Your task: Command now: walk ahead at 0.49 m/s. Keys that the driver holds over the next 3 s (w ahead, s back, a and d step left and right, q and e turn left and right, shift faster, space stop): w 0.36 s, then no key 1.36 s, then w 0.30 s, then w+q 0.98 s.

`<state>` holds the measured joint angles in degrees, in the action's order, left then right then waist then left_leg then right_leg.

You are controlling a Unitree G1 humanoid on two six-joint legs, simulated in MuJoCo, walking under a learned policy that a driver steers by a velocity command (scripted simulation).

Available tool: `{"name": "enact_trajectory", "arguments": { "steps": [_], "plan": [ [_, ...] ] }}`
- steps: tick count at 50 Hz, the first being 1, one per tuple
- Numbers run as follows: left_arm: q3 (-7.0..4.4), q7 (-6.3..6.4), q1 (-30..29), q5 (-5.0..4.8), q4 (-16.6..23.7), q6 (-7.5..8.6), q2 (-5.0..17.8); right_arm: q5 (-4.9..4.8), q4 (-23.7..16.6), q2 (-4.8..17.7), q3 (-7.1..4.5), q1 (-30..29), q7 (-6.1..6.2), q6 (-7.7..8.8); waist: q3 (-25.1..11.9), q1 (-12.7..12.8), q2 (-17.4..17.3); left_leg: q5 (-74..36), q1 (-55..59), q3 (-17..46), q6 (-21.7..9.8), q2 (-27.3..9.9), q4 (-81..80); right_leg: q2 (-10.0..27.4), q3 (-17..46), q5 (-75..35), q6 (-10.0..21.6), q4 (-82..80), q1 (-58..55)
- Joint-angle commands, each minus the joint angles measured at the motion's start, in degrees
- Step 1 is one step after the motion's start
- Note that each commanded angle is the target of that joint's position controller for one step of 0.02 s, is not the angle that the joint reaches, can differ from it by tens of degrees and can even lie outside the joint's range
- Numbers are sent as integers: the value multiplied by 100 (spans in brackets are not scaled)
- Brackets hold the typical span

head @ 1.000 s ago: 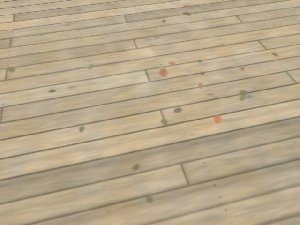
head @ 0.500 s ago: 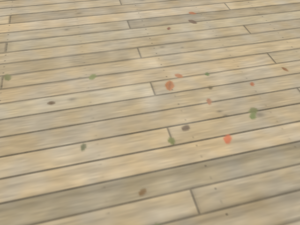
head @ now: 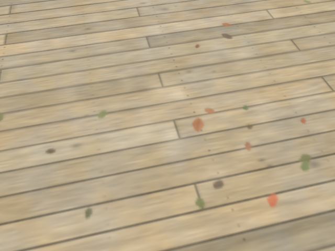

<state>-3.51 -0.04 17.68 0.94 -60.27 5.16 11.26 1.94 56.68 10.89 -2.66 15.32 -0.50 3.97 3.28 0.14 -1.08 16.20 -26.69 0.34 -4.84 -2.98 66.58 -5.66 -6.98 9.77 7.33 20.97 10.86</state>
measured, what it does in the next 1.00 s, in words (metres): walks ahead: left foot, then right foot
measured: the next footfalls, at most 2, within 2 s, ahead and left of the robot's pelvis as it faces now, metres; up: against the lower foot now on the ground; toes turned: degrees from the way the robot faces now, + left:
left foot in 0.36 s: +0.38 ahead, +0.12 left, +0.00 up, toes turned +4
right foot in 0.82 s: +0.45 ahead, -0.06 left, +0.00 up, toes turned -3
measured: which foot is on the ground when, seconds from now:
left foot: up 0.00-0.34, down 0.36-1.00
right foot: down 0.00-0.36, up 0.38-0.80, down 0.82-1.00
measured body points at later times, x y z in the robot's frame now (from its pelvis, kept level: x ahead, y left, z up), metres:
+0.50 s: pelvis +0.28 +0.06 +0.00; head +0.31 +0.07 +0.44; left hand +0.27 +0.30 -0.16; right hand +0.37 -0.19 -0.14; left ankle +0.34 +0.12 -0.74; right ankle +0.16 -0.06 -0.64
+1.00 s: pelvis +0.38 +0.04 +0.00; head +0.39 +0.03 +0.45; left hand +0.42 +0.25 -0.15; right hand +0.37 -0.18 -0.16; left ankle +0.34 +0.12 -0.74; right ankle +0.41 -0.06 -0.74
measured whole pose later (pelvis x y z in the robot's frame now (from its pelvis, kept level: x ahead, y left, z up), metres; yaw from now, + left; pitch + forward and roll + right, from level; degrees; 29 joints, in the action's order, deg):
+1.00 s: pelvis +0.38 +0.04 +0.00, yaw +0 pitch -2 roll +0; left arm -0.3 2.2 13.9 0.2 -62.5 1.6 7.3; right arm 0.7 62.3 7.7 0.0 18.5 2.0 1.6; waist 1.7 -0.9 -1.1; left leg 16.2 -4.4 -5.2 -3.1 1.9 22.0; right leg -0.7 -3.0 10.7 2.1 24.5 12.3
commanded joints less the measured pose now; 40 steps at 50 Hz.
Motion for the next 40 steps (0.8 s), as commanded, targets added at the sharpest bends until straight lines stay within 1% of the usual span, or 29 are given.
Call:
{"name": "enact_trajectory", "arguments": {
  "steps": [1,2,4,7,10,12,14,15,16,17,18,19,20,21,22,23,24,25,26,27,29,31,33,35,38,39,40],
  "plan": [
    [-10,25,408,-17,93,160,429,42,-134,143,-38,449,-73,-147,129,-244,250,-385,-514,8,150,-299,-373,1669,1531,-877,601,-1422,6],
    [-5,22,512,-22,86,157,464,39,-248,193,-43,140,-87,-165,202,-187,274,-603,-743,-58,203,-345,-613,1631,1442,-934,574,-1493,-70],
    [25,14,736,-32,67,139,441,2,-456,248,-43,-451,-107,-173,298,-45,316,-1033,-1061,-184,288,-373,-1201,1535,1266,-1296,487,-1538,-280],
    [64,17,1059,-39,19,133,412,-60,-682,179,6,-1129,-126,-152,304,149,409,-1531,-1008,-391,341,-242,-2179,1418,1000,-1943,322,-1459,-575],
    [80,50,1379,-23,-75,134,435,-86,-836,165,38,-1609,-122,-131,300,316,499,-1694,-986,-533,269,-85,-2814,1495,916,-2380,299,-1330,-1102],
    [80,80,1496,19,-127,120,465,-82,-942,208,36,-1852,-115,-100,334,366,523,-1542,-1041,-558,169,-11,-3094,1634,919,-2662,365,-1169,-1523],
    [61,116,1439,55,-148,108,537,-78,-1005,278,11,-1868,-102,-55,324,272,541,-1188,-883,-562,13,78,-3341,1781,896,-3237,379,-902,-1838],
    [49,132,1321,61,-133,107,584,-74,-971,324,-16,-1683,-82,-28,236,136,564,-952,-536,-609,-90,199,-3475,1803,824,-3909,328,-627,-1883],
    [30,145,1227,67,-125,103,653,-68,-860,403,-63,-1296,-44,-2,29,-48,615,-722,-3,-666,-194,376,-3571,1800,768,-4675,262,-174,-1898],
    [16,141,1145,65,-124,82,703,-59,-624,505,-133,-578,0,37,-336,-347,581,-718,772,-722,-312,554,-3815,1712,686,-5047,188,633,-1860],
    [27,130,1038,20,-81,66,680,13,-305,670,-223,400,52,93,-838,-754,443,-1011,2089,-558,-469,398,-4085,1511,525,-4396,82,1765,-1244],
    [126,95,1162,-144,113,73,326,186,-146,1161,-351,1292,115,135,-1573,-919,-238,-1107,3731,1055,-860,-1031,-4098,1060,253,-2239,-127,3625,264],
    [133,88,1873,-286,44,34,57,142,-138,1458,-421,1268,51,89,-2081,-560,-1091,-2420,4522,3413,-1663,-2371,-4614,27,365,2244,-297,5445,1753],
    [12,123,1409,-130,55,-14,459,-99,-197,1205,-373,765,16,45,-1584,-390,-213,-2817,3830,2977,-1516,-2044,-4714,376,1046,1796,-253,5683,1961],
    [28,121,962,-68,192,3,349,-137,-262,818,-247,213,7,77,-806,-215,-102,-3581,2988,2048,-1331,-1849,-4791,551,1027,1424,-292,5461,2032],
    [30,121,793,-14,197,-5,251,-119,-252,505,-154,8,-4,118,-487,-82,55,-4151,2459,1429,-1104,-1551,-4919,715,999,1234,-318,5139,1883],
    [6,105,768,63,182,-73,238,-135,-189,303,-88,3,28,147,-350,23,-31,-4440,2124,979,-913,-1298,-5022,798,969,1139,-368,4841,1691],
    [14,69,889,93,147,-156,142,-140,-127,164,-24,-12,57,157,-349,163,-151,-4578,1827,633,-781,-1124,-5131,815,923,1080,-423,4584,1407],
    [5,49,914,96,134,-220,83,-123,-49,166,9,143,68,196,-376,210,-204,-5074,1711,463,-720,-1071,-5115,754,878,995,-457,4395,1214],
    [8,37,935,92,124,-275,28,-114,8,273,9,242,75,227,-457,279,-222,-5432,1691,328,-735,-1030,-5097,702,827,912,-503,4230,1135],
    [26,45,812,87,124,-367,-5,-96,37,463,15,266,91,242,-498,371,-261,-5623,1587,57,-720,-920,-5093,694,726,686,-570,3779,1097],
    [61,64,475,68,185,-413,-2,-84,68,447,72,292,109,210,-462,342,-391,-5589,1565,-167,-589,-758,-5052,718,614,400,-589,3069,1062],
    [103,96,107,29,245,-436,12,-82,138,431,114,448,127,166,-473,213,-517,-5380,1616,-239,-496,-701,-5011,705,511,179,-586,2466,919],
    [133,139,-79,-3,240,-455,46,-75,228,432,136,643,148,115,-512,105,-550,-5055,1733,-182,-503,-747,-4948,696,472,104,-582,2092,764],
    [168,194,-215,-17,189,-440,79,-50,298,368,174,703,187,21,-366,27,-490,-4084,1733,88,-595,-901,-4836,712,494,339,-535,1507,506],
    [186,210,-184,-12,152,-424,53,-65,300,341,189,645,203,-10,-289,62,-429,-3612,1676,188,-571,-927,-4769,722,496,304,-503,1114,315],
    [216,225,-92,2,101,-392,13,-94,307,338,193,580,220,-41,-213,158,-273,-2974,1538,230,-444,-870,-4666,775,544,-180,-475,427,-48]
  ]
}}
